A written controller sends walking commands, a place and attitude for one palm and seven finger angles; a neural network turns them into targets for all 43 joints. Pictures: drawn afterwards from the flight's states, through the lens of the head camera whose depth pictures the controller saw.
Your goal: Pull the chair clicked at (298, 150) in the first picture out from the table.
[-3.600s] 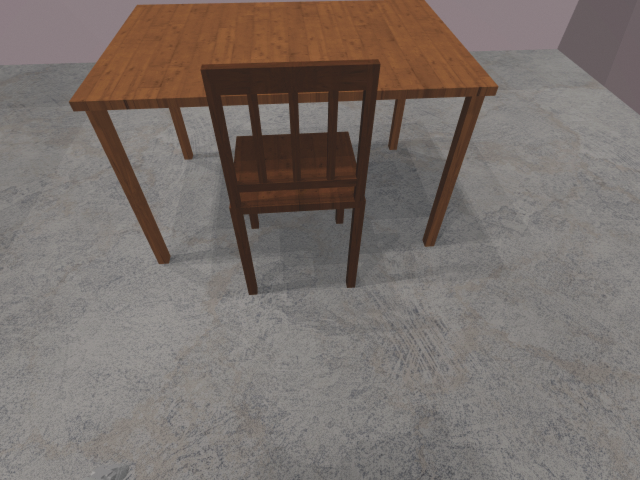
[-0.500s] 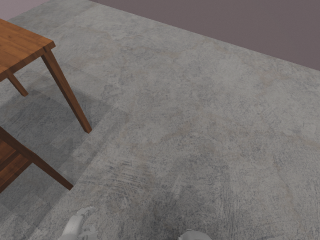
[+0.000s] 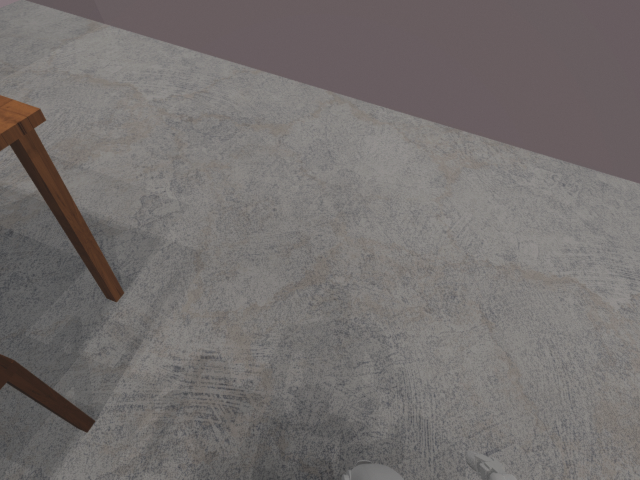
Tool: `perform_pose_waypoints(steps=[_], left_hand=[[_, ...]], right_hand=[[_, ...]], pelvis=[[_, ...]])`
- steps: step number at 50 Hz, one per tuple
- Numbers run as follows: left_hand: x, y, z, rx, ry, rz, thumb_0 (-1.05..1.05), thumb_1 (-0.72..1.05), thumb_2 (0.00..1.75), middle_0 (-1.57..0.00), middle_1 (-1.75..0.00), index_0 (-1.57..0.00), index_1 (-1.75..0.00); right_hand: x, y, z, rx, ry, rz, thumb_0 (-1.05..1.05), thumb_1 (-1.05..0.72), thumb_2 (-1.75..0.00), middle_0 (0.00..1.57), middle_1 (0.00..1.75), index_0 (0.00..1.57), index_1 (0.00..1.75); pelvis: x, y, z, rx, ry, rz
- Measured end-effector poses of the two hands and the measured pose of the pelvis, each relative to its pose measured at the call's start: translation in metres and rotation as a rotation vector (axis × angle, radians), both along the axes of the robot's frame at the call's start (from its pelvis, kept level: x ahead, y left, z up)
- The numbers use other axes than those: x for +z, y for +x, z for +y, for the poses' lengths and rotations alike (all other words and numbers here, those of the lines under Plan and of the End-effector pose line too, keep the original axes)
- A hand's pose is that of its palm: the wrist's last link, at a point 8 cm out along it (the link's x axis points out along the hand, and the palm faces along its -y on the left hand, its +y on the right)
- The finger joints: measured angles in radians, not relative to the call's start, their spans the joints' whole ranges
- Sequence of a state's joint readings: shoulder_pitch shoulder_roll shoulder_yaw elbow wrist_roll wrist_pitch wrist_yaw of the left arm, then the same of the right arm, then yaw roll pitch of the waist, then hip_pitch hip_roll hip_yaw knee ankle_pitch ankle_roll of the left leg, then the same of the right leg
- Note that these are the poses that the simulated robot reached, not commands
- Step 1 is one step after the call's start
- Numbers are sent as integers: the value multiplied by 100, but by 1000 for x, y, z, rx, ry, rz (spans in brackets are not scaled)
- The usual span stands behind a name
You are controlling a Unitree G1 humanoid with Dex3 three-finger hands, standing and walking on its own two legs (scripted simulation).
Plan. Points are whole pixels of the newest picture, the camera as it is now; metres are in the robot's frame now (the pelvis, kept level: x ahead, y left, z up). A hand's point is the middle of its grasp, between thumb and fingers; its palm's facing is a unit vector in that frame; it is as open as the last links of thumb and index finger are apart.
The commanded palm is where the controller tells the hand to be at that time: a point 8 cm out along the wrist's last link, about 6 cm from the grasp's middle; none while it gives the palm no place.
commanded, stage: walk to a spot facing it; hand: left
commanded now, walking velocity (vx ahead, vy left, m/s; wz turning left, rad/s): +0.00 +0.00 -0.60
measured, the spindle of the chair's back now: out of the picture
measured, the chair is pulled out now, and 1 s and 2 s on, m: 0.00 0.00 0.00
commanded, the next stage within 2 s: turn to face it in 1.34 s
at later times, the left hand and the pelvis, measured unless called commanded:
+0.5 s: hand (235, 467) +0.15 +0.12 -0.15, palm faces -0.29 -0.91 -0.29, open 7.4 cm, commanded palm none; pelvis -0.02 -0.04 -0.01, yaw -18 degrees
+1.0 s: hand (213, 458) +0.17 +0.16 -0.19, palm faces -0.46 -0.88 -0.16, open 7.4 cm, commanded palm none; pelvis +0.09 -0.02 +0.00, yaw -35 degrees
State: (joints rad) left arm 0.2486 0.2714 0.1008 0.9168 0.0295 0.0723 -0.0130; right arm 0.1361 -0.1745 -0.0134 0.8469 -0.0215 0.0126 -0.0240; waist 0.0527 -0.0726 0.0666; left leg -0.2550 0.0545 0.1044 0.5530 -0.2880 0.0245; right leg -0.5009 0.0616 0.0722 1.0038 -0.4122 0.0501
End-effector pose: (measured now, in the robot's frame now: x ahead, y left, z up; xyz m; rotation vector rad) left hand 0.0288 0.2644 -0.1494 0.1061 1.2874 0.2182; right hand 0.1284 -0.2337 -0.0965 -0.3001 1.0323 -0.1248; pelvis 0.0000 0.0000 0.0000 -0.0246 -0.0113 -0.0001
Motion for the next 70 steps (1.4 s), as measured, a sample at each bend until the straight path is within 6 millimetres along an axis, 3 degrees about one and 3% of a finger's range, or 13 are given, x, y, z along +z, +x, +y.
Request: perform_pose_waypoints(steps=[6,11,20,24,29,35,43,46,48,53,59,64,70], left_hand=[[6,7,8,-78,-13,37,1,91,90,-20,-29,-20,-30],[11,30,-2,-166,-4,49,1,91,90,-20,-29,-20,-30],[21,109,-65,-394,56,-90,1,91,90,-20,-29,-20,-30],[34,128,-92,-445,77,-162,1,91,90,-20,-29,-20,-30],[45,131,-111,-481,66,-169,1,91,90,-20,-29,-20,-30],[39,121,-114,-508,32,-104,1,90,90,-20,-29,-21,-30],[16,111,-85,-482,5,62,1,90,90,-20,-30,-21,-30],[-1,121,-69,-485,-2,129,1,90,90,-20,-30,-21,-30],[-8,136,-62,-507,-3,168,1,90,90,-20,-29,-20,-30],[-4,200,-69,-615,-10,158,1,91,90,-20,-29,-20,-30],[6,285,-107,-727,-10,51,1,91,90,-20,-29,-20,-30],[10,338,-158,-834,-21,-20,1,91,90,-20,-29,-20,-30],[14,379,-242,-1003,-38,-97,1,91,90,-19,-29,-20,-30]], right_hand=[[3,-49,-2,-117,-2,53,0,-91,-90,20,30,21,30],[-7,-100,-10,-234,22,119,0,-91,-90,20,30,21,30],[-50,-206,-42,-450,105,268,0,-91,-90,20,30,21,30],[-58,-232,-53,-506,123,325,0,-91,-90,20,30,20,30],[-45,-221,-63,-529,140,264,1,-91,-90,20,30,20,30],[-33,-181,-74,-538,129,146,1,-91,-90,20,30,20,30],[-14,-96,-77,-516,72,20,0,-91,-90,20,30,20,30],[-11,-63,-73,-518,29,-40,0,-91,-90,20,30,20,30],[-8,-54,-66,-536,10,-64,0,-91,-90,20,30,20,30],[0,-66,-38,-644,25,-12,0,-91,-90,20,30,21,30],[-5,-113,-7,-822,52,133,-1,-94,-90,21,30,21,30],[-13,-154,20,-940,105,255,0,-93,-90,20,30,21,30],[-32,-188,50,-1080,207,340,0,-92,-90,20,30,20,30]], pelvis=[[8,-2,9,-79,-17,-5],[8,-5,6,-144,-12,0],[-10,-17,-27,-271,31,12],[-8,-21,-38,-301,25,7],[4,-16,-48,-356,42,1],[9,-1,-51,-421,42,2],[5,45,-38,-496,17,11],[-5,70,-29,-537,2,14],[-8,82,-25,-574,3,4],[4,109,-23,-654,-14,-3],[10,132,-26,-722,-24,5],[8,144,-35,-780,-14,6],[-1,149,-55,-865,7,0]])
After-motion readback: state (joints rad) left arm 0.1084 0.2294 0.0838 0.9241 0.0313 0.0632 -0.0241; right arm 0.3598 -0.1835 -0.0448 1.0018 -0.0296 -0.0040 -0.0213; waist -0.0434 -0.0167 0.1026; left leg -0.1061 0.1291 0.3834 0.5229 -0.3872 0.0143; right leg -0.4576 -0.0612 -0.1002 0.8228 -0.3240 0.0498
